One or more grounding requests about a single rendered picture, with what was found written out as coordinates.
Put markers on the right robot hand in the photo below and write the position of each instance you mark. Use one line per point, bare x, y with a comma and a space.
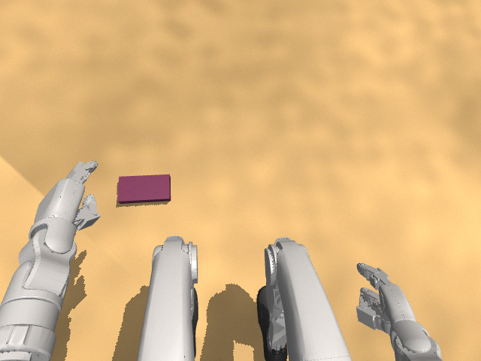
380, 311

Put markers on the left robot hand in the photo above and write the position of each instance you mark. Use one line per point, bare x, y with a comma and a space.
64, 199

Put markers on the small box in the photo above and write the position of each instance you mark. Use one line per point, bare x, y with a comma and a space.
144, 188

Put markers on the right robot foot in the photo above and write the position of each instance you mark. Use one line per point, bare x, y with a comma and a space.
263, 318

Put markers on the left robot arm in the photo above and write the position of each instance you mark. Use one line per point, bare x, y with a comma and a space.
33, 300

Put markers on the right robot arm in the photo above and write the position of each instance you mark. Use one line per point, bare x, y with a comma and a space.
411, 342

